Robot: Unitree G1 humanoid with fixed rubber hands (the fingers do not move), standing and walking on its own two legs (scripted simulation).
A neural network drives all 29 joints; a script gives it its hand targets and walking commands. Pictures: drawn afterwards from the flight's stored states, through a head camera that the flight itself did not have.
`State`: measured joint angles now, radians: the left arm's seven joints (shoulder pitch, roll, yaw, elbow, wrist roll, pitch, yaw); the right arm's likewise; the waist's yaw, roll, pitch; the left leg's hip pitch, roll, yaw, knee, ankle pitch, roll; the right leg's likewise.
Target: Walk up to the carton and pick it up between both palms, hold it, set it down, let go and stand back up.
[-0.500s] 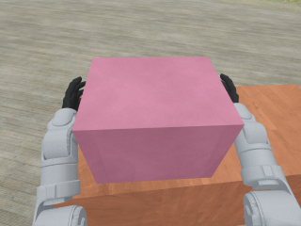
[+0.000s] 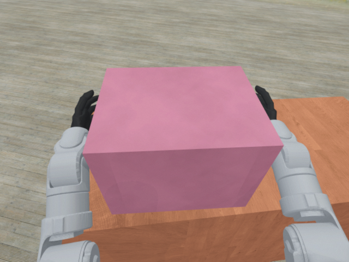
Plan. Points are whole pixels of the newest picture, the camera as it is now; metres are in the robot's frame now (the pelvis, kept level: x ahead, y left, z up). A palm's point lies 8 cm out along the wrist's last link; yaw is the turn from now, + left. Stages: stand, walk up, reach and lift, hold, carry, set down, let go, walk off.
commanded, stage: hold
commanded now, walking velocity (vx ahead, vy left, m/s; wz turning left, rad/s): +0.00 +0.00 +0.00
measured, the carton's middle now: (177, 138) +0.34 +0.00 +0.14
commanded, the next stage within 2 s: none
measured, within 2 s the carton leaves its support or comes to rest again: neither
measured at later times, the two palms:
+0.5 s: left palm (80, 127) +0.34 +0.20 +0.18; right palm (265, 121) +0.36 -0.19 +0.18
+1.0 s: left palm (81, 128) +0.34 +0.20 +0.17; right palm (263, 121) +0.36 -0.19 +0.18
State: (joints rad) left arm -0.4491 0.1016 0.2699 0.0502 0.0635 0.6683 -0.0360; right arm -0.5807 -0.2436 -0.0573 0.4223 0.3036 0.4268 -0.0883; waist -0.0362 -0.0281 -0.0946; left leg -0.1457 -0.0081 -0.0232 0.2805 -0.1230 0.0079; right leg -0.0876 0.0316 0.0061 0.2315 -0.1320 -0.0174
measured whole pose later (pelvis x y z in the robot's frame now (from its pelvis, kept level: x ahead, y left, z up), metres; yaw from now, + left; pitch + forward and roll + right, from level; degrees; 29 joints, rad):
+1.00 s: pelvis +0.00 +0.00 +0.00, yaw +0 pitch -2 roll -1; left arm -0.46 0.09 0.28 0.05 0.08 0.66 -0.05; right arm -0.59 -0.24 -0.07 0.44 0.30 0.41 -0.07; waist -0.04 -0.04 -0.08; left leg -0.13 -0.02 -0.03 0.28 -0.12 0.01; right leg -0.07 0.03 0.00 0.24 -0.13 -0.01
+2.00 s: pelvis +0.00 +0.00 +0.00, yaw +0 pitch -1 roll -1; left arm -0.47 0.09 0.28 0.06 0.08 0.66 -0.05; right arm -0.59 -0.24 -0.08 0.45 0.29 0.41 -0.07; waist -0.04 -0.03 -0.08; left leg -0.14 -0.02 -0.03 0.28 -0.12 0.01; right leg -0.08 0.02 0.00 0.24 -0.13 -0.01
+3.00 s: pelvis +0.00 +0.00 +0.00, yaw +0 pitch -1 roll -1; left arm -0.47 0.10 0.28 0.07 0.07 0.67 -0.05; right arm -0.59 -0.24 -0.07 0.43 0.30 0.43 -0.09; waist -0.04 -0.03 -0.08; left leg -0.14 -0.01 -0.03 0.28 -0.12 0.01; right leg -0.08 0.03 0.00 0.23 -0.13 -0.02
